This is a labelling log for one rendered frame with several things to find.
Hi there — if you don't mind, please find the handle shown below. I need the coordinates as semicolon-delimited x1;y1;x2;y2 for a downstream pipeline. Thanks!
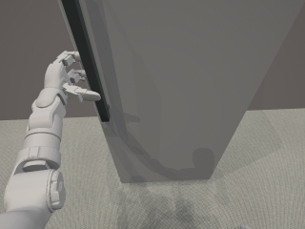
61;0;111;122

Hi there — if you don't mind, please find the fridge door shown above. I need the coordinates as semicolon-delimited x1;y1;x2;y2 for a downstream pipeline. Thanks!
59;0;305;184

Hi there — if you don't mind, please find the left robot upper arm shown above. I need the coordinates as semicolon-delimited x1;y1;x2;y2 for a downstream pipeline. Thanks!
0;169;66;229

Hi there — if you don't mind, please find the robot left hand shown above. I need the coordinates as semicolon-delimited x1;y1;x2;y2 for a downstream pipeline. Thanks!
44;51;101;103

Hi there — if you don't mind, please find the robot left forearm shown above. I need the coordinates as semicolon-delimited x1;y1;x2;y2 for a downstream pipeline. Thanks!
3;87;67;213

